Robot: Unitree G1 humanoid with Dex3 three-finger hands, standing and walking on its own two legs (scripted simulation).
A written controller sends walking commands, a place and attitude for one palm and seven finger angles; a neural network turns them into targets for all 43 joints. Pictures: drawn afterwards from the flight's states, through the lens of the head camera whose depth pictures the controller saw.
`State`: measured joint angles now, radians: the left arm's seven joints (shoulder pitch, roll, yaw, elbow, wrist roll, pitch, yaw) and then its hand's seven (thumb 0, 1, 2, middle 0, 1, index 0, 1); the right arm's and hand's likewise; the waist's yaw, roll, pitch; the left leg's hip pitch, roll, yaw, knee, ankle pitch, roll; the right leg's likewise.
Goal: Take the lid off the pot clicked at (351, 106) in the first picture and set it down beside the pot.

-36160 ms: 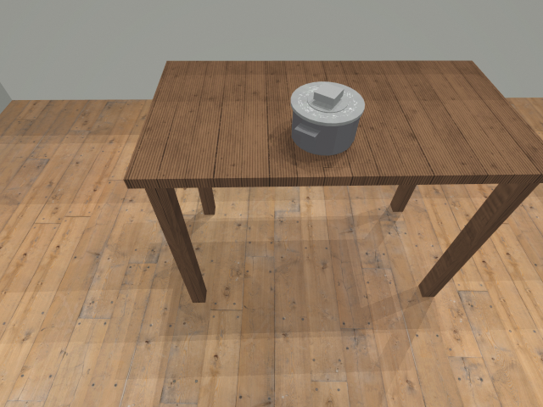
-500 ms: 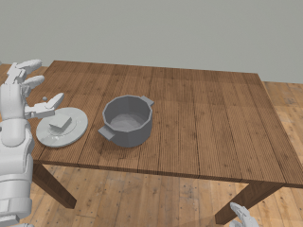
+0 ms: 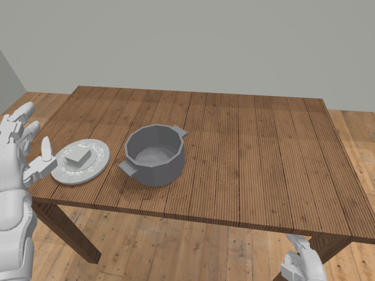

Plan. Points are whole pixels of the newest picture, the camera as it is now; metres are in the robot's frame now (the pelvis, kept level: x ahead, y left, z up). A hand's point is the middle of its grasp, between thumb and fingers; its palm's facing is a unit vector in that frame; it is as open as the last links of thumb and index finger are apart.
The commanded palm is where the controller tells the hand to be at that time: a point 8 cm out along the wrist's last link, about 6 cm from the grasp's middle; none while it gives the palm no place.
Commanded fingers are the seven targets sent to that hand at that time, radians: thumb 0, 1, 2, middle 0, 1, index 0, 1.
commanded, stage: draw the hand back to the body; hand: left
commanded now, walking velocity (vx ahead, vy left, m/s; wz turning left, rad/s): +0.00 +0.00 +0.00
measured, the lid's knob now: (78, 155) +0.44 +0.37 -0.02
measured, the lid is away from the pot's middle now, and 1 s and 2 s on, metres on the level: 0.23 0.23 0.23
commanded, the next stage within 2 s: step back with the hand held close in 0.82 s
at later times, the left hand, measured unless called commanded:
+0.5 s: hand (29, 198) +0.20 +0.27 +0.16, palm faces +0.40 -0.86 -0.31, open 7.4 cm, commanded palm +0.14 +0.31 +0.18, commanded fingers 0.00 0.90 0.90 -0.20 -0.30 -0.20 -0.30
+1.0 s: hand out of the picture +0.16 +0.30 +0.17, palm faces +0.42 -0.84 -0.35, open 7.4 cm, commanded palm +0.11 +0.33 +0.17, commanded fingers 0.00 0.90 0.90 -0.20 -0.30 -0.20 -0.30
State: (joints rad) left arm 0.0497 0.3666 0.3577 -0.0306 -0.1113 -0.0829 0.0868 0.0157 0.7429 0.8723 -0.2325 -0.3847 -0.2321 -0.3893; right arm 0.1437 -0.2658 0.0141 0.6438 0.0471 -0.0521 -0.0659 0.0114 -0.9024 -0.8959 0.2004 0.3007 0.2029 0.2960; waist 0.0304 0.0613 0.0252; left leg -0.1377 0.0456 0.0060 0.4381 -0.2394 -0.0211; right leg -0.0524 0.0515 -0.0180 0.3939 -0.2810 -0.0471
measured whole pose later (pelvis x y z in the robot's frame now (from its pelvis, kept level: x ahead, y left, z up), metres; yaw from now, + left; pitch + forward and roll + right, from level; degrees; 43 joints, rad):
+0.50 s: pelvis -0.01 +0.03 +0.00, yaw +0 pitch -5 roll -1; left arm 0.38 0.33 0.30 -0.34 -0.11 -0.12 0.09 0.02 0.90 0.90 -0.20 -0.30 -0.20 -0.31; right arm 0.16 -0.23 0.03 0.64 0.02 -0.09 -0.07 0.01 -0.90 -0.90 0.20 0.30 0.20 0.30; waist 0.05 0.05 0.03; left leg -0.12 0.02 0.02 0.43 -0.22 0.01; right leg -0.03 0.02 -0.01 0.36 -0.25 -0.01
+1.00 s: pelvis -0.02 +0.05 +0.00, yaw +0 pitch -5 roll -2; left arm 0.49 0.36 0.33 -0.50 -0.09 -0.13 0.10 0.02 0.89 0.90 -0.21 -0.30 -0.21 -0.31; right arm 0.16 -0.21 0.05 0.60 0.01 -0.09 -0.06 0.01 -0.90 -0.90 0.20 0.30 0.21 0.30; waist 0.06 0.04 0.03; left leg -0.16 0.00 0.02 0.47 -0.23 0.04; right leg -0.05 0.00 -0.01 0.37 -0.24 0.02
